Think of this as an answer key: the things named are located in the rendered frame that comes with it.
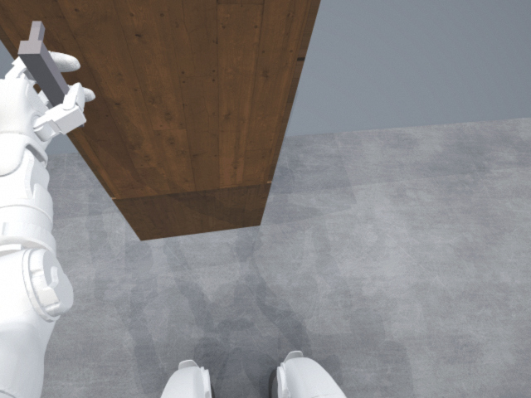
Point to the left robot hand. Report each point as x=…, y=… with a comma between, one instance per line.
x=25, y=112

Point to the left robot forearm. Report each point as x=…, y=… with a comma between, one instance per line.
x=26, y=207

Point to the handle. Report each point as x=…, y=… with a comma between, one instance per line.
x=39, y=62

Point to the left robot thigh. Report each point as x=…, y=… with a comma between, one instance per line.
x=189, y=382

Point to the robot left upper arm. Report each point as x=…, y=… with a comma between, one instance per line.
x=34, y=293

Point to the right robot thigh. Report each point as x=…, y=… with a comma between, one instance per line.
x=302, y=377

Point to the cupboard door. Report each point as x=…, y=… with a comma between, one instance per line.
x=189, y=94

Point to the robot thigh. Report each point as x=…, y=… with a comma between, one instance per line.
x=189, y=382
x=302, y=377

